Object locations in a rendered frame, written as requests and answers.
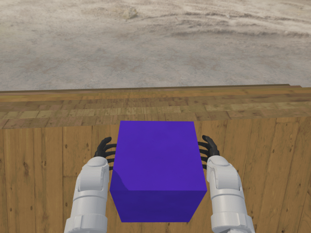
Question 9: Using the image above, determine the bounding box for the right robot hand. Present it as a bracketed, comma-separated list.
[198, 135, 220, 169]

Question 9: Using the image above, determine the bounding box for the carton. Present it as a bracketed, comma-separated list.
[110, 121, 207, 222]

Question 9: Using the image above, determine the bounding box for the left robot hand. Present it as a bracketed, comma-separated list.
[94, 137, 117, 170]

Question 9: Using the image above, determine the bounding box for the right robot forearm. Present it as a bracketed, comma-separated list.
[207, 155, 255, 233]

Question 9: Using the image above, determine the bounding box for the left robot forearm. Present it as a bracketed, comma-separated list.
[64, 156, 109, 233]

